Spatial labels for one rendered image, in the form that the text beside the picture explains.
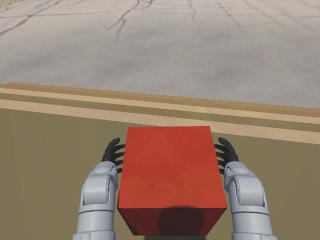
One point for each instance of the robot left hand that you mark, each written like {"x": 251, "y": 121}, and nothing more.
{"x": 110, "y": 154}

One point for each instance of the robot left forearm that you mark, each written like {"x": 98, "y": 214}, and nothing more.
{"x": 97, "y": 204}

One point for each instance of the robot right hand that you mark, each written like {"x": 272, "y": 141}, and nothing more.
{"x": 229, "y": 154}

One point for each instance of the robot right forearm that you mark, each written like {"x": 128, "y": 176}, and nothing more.
{"x": 248, "y": 204}

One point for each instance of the carton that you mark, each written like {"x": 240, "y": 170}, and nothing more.
{"x": 170, "y": 182}

